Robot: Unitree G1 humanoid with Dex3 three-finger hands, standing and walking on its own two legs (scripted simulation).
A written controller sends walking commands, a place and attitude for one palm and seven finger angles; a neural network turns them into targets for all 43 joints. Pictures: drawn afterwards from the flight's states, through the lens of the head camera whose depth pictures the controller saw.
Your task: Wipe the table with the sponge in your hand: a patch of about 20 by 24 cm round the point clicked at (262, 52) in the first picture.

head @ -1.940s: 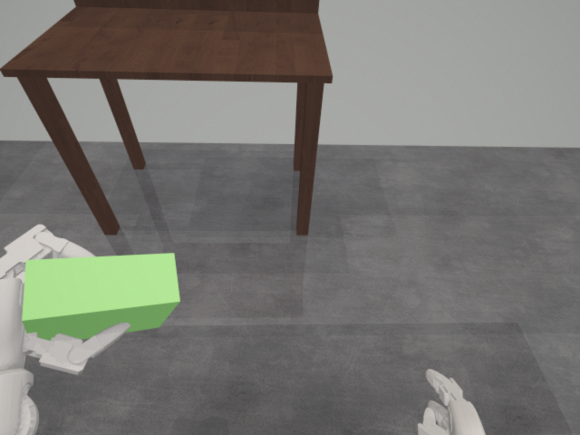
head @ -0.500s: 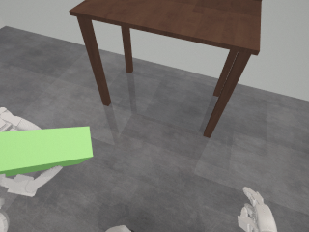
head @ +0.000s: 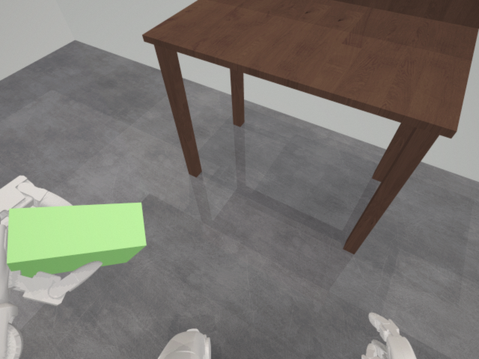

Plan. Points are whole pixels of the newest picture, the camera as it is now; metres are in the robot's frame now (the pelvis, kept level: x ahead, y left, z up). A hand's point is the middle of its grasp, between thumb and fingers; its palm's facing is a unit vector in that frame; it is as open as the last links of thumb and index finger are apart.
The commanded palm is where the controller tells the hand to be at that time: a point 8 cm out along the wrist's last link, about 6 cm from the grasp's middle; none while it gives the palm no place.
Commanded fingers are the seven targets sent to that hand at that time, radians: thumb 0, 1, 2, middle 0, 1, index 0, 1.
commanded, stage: walk to a spot facing it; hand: left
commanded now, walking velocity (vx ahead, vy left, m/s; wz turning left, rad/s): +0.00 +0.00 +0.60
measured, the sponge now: (98, 238) +0.24 +0.19 +0.14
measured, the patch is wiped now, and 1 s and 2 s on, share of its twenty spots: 0.00 0.00 0.00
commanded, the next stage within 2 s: none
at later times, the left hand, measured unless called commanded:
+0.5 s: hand (40, 244) +0.21 +0.23 +0.18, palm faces +0.61 -0.63 -0.49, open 9.8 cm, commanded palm +0.16 +0.26 +0.18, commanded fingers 0.00 0.10 1.30 -1.20 -1.60 -1.20 -1.60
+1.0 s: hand out of the picture +0.09 +0.23 +0.18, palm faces +0.75 -0.50 -0.43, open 9.8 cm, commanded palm +0.03 +0.24 +0.18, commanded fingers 0.00 0.10 1.30 -1.20 -1.60 -1.20 -1.60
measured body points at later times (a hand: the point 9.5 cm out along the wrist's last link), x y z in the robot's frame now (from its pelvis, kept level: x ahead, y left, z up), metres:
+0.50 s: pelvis +0.08 -0.05 -0.02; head +0.11 -0.07 +0.43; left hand +0.18 +0.26 +0.20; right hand +0.30 -0.20 -0.12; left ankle +0.10 +0.11 -0.72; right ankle +0.13 -0.16 -0.74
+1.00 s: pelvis +0.04 -0.09 +0.00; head +0.05 -0.06 +0.45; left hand +0.05 +0.25 +0.20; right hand +0.30 -0.18 -0.08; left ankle +0.02 +0.04 -0.74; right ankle +0.13 -0.19 -0.68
